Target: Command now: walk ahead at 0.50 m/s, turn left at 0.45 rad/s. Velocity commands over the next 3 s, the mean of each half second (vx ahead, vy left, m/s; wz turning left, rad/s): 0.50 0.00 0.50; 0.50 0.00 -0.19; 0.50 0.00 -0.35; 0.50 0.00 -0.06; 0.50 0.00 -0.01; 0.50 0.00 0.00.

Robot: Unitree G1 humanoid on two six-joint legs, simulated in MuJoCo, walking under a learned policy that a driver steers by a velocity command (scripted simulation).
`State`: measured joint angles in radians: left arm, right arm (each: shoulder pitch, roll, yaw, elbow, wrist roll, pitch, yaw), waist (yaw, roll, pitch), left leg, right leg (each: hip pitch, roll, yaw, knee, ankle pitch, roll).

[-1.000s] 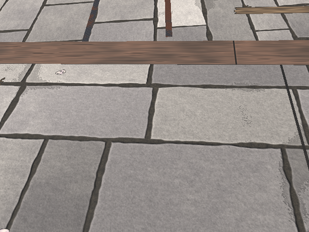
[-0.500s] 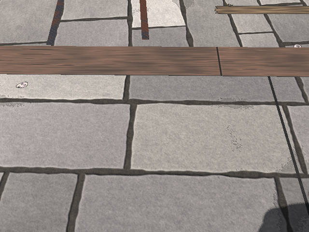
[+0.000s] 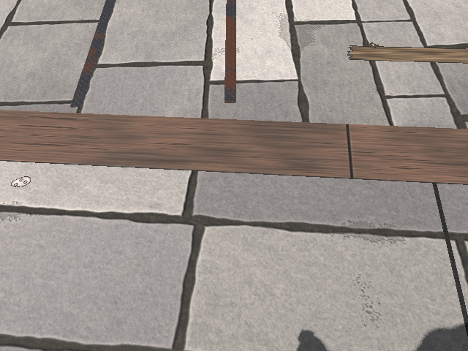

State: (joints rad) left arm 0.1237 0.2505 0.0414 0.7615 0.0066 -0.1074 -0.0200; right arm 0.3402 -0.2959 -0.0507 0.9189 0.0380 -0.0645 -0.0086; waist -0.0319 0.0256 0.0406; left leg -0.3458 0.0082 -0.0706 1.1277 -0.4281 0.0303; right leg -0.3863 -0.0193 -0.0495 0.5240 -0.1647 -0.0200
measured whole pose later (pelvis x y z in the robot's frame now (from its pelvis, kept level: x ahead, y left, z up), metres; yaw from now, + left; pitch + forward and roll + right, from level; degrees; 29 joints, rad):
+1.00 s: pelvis +0.54 +0.11 -0.02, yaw +7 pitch +2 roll +1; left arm 0.10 0.26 0.05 0.74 -0.02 -0.07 -0.06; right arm 0.32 -0.28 -0.07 0.88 0.00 -0.03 -0.03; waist -0.03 -0.02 0.03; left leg 0.07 0.01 0.20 0.48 -0.46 0.01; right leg -0.52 0.02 -0.06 0.57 -0.12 -0.10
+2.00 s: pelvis +1.12 +0.16 +0.00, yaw -4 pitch +2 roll +1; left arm 0.03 0.21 0.01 0.74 0.07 -0.07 -0.06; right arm 0.51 -0.20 0.00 0.96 -0.09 -0.11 0.07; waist -0.08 -0.01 -0.02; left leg 0.09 -0.04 0.04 0.27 -0.40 0.04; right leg -0.59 -0.02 -0.02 0.67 0.01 -0.07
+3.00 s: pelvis +1.70 +0.13 -0.11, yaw -4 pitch +4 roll +3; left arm 0.02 0.23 0.04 0.76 -0.01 -0.08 -0.01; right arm 0.39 -0.26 -0.07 0.99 0.03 -0.06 -0.01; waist -0.08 -0.03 -0.03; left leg -0.04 -0.03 0.04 0.33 -0.36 0.00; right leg -0.56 -0.06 0.01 0.54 -0.04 -0.04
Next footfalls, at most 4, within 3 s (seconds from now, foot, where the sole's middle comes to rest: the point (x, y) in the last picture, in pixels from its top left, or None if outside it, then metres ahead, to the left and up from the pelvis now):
0.42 left None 0.35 0.17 -0.77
0.98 right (230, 267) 0.71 0.05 -0.77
1.48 left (165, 195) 1.00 0.27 -0.77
2.02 right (229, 134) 1.28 0.04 -0.77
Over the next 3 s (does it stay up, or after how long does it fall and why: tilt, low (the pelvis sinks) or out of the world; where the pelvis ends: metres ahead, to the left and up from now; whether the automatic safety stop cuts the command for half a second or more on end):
stays up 1.70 0.13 -0.11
